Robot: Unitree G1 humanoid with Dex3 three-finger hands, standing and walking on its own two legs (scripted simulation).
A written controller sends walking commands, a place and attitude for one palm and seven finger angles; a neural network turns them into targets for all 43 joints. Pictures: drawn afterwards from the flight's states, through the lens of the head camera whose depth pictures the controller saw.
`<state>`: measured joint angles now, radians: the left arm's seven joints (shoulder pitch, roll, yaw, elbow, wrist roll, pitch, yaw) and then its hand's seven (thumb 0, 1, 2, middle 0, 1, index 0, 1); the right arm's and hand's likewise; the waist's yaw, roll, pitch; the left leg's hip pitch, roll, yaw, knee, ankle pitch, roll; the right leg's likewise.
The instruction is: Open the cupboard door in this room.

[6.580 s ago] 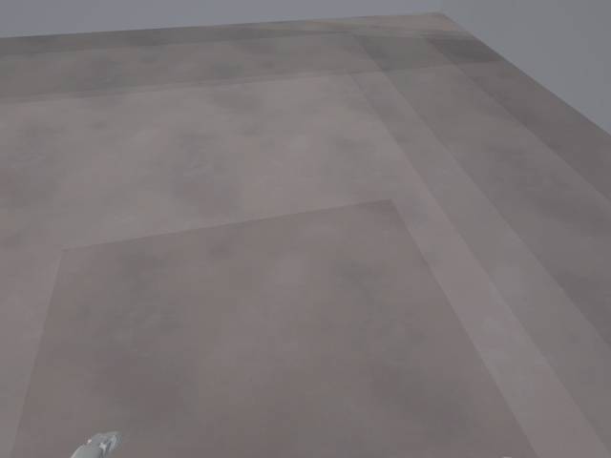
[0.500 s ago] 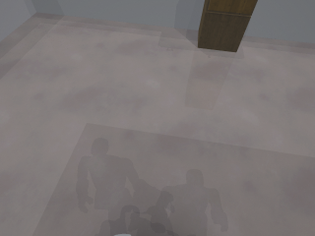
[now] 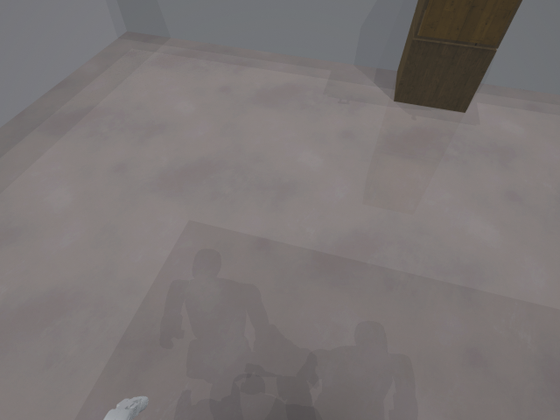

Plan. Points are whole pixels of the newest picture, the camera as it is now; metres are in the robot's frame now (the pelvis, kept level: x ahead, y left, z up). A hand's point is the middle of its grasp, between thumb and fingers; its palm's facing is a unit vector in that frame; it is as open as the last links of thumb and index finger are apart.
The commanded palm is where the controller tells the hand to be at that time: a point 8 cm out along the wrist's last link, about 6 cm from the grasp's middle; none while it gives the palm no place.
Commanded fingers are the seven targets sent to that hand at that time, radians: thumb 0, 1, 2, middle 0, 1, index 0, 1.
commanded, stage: stand and wait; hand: left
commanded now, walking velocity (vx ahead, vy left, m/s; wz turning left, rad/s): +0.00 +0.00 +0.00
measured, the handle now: out of the picture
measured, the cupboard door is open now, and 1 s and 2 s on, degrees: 0 0 0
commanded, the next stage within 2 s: turn or walk to find it in 0.74 s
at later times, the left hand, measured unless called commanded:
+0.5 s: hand out of the picture -0.04 +0.14 -0.17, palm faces +0.15 -0.96 -0.22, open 7.4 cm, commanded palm none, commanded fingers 0.00 0.90 0.90 -0.20 -0.30 -0.20 -0.30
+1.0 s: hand out of the picture -0.07 +0.17 -0.18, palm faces +0.06 -0.98 -0.20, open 7.4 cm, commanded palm none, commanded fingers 0.00 0.90 0.90 -0.20 -0.30 -0.20 -0.30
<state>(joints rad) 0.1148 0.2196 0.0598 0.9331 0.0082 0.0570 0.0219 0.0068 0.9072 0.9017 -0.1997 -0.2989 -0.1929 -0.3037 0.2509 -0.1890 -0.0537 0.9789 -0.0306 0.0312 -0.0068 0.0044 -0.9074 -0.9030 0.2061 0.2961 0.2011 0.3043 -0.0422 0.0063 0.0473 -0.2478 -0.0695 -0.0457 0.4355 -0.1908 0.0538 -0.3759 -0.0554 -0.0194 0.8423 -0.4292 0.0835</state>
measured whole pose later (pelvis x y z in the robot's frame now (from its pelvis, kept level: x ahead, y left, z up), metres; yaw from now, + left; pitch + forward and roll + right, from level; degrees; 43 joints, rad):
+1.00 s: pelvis -0.05 +0.00 +0.00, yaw +1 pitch -1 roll +0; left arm 0.28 0.15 0.02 1.15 0.01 0.03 0.02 0.00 0.91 0.90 -0.20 -0.30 -0.19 -0.30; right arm 0.28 -0.15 -0.02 1.14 -0.01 0.01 -0.04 0.00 -0.92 -0.90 0.20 0.30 0.20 0.30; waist 0.01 0.00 0.04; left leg -0.14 0.00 0.09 0.44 -0.28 0.02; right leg -0.25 -0.03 -0.03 0.46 -0.19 0.00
